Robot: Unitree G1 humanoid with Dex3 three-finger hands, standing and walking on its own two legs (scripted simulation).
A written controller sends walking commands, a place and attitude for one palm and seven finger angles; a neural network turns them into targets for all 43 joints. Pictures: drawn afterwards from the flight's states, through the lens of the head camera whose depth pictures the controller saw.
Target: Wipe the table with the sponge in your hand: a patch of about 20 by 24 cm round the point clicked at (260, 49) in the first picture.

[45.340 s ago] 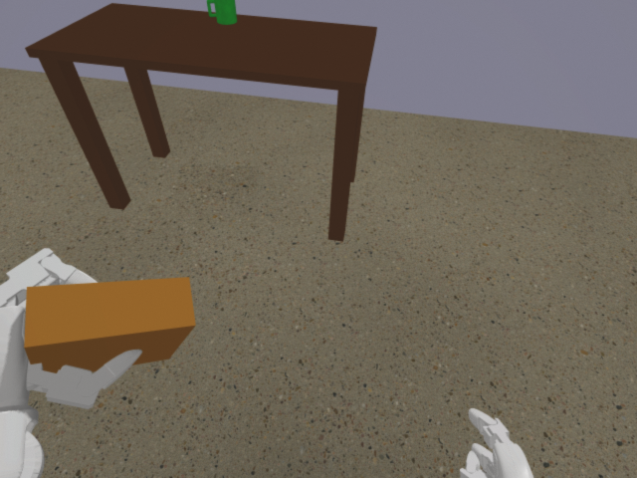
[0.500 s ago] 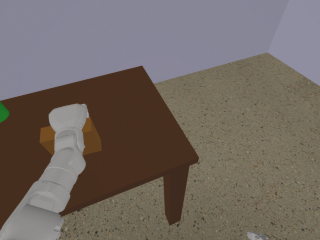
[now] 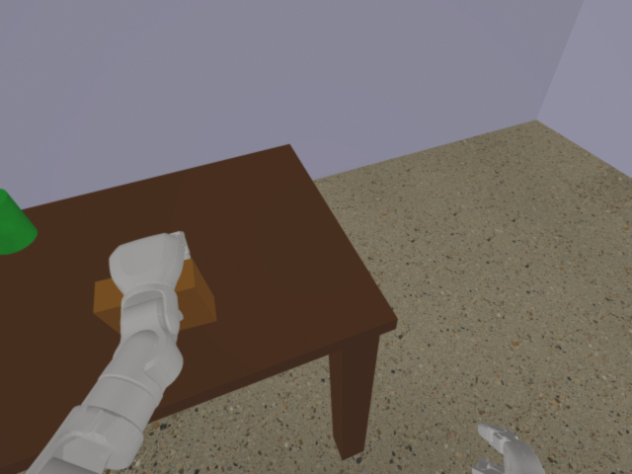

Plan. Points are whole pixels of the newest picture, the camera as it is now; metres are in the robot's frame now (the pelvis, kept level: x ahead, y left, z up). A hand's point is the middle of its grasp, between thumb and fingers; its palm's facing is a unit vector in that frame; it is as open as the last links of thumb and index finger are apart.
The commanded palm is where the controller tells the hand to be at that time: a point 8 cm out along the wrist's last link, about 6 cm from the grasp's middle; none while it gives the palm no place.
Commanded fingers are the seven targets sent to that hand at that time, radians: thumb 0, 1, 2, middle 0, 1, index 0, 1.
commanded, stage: slide back across to the middle lane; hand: left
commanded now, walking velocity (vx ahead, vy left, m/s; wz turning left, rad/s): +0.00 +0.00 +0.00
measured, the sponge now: (166, 309) +0.34 +0.26 +0.00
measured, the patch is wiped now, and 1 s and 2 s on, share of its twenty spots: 1.00 1.00 1.00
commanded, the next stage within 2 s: wipe forward along the middle lane in 0.74 s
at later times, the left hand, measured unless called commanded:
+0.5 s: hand (152, 294) +0.33 +0.26 +0.06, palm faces +0.00 -0.05 -1.00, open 9.0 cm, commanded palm +0.28 +0.27 +0.11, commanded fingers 0.00 0.10 1.30 -1.20 -1.60 -1.20 -1.60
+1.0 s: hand (111, 310) +0.30 +0.30 +0.06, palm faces -0.07 -0.04 -1.00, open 9.0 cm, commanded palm +0.29 +0.31 +0.10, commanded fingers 0.00 0.10 1.30 -1.20 -1.60 -1.20 -1.60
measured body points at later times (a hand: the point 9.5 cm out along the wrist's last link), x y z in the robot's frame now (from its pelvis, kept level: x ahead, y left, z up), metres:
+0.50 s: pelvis +0.00 +0.00 +0.00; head -0.01 -0.04 +0.45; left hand +0.32 +0.25 +0.12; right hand +0.18 -0.24 -0.11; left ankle -0.04 +0.09 -0.73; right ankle -0.03 -0.09 -0.73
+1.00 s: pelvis -0.01 -0.01 +0.00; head +0.00 -0.04 +0.45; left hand +0.30 +0.30 +0.12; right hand +0.17 -0.26 -0.11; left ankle -0.04 +0.09 -0.73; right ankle -0.03 -0.09 -0.73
